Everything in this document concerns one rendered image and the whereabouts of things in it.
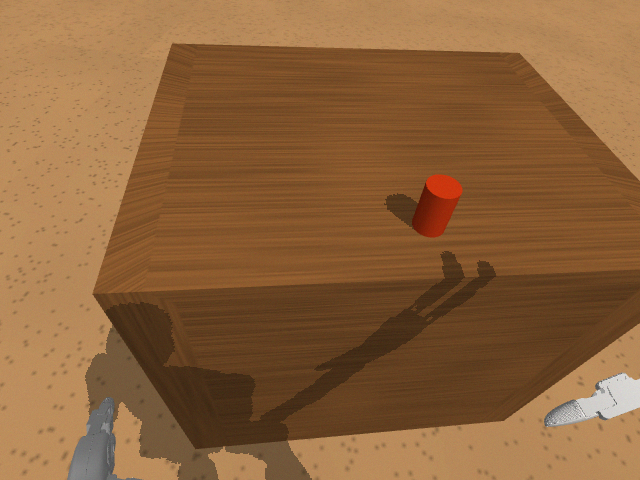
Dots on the left robot hand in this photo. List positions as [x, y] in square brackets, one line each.
[93, 458]

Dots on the right robot hand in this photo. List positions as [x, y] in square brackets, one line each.
[615, 395]

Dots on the can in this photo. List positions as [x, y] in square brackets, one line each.
[436, 205]

